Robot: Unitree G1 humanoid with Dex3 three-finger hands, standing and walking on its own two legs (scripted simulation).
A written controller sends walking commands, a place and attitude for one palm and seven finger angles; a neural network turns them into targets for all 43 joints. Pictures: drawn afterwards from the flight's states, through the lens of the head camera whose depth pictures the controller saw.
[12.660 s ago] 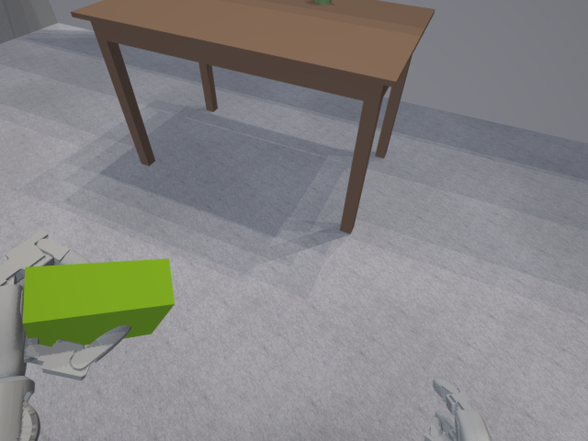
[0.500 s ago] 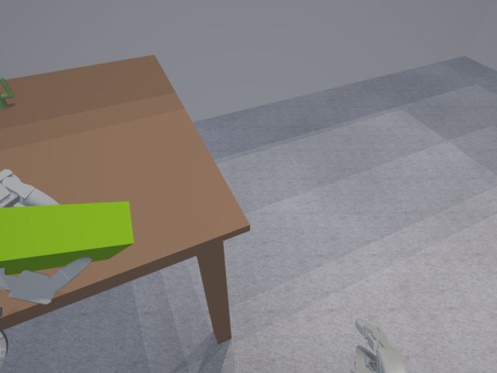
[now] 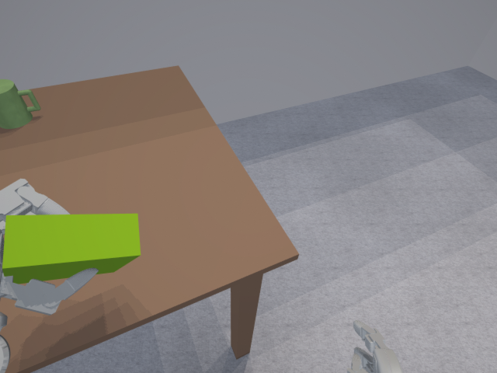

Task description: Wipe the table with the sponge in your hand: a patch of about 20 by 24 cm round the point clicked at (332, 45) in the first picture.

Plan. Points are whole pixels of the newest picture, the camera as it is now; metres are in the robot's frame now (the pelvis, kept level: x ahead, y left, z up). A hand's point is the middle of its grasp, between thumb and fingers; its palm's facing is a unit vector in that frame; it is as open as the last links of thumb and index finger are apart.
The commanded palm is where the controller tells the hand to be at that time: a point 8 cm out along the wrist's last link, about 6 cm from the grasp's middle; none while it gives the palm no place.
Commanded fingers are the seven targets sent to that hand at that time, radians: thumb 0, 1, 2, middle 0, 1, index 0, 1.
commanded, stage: come to a stop and stand still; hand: left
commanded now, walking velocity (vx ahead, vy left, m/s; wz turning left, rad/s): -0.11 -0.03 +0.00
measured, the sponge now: (90, 248) +0.23 +0.21 +0.15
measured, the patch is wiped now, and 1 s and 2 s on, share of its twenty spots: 0.00 0.00 0.00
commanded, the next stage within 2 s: look again from close up in 1.28 s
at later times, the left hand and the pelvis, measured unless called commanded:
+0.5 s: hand (61, 237) +0.24 +0.25 +0.16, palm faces +0.42 -0.84 -0.36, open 9.3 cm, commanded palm +0.18 +0.28 +0.18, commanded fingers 0.00 0.10 1.30 -1.20 -1.60 -1.20 -1.60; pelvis +0.02 +0.00 +0.00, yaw +0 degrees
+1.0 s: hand (39, 219) +0.26 +0.29 +0.16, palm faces +0.34 -0.83 -0.45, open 9.3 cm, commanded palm +0.19 +0.31 +0.18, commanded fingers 0.00 0.10 1.30 -1.20 -1.60 -1.20 -1.60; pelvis +0.03 +0.04 +0.00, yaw -1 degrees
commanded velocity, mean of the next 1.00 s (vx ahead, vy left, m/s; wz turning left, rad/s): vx -0.01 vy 0.00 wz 0.00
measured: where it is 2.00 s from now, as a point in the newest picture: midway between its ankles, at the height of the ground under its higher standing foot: outside the picture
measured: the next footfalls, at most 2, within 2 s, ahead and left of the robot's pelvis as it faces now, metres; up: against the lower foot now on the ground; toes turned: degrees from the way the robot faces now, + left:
right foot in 0.04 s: +0.05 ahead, -0.09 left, +0.00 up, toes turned +0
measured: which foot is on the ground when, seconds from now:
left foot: down 0.00-1.00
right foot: up 0.00-0.02, down 0.04-1.00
